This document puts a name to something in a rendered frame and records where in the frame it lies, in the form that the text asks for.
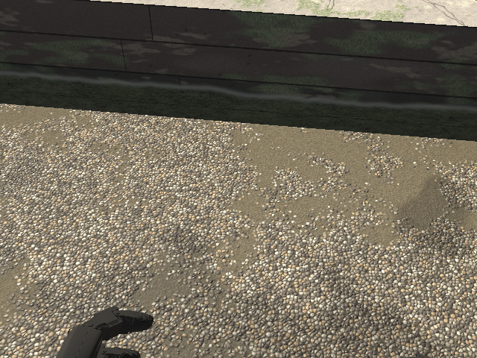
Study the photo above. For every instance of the left robot hand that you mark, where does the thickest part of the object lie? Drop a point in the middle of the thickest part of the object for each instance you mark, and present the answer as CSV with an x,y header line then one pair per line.
x,y
85,341

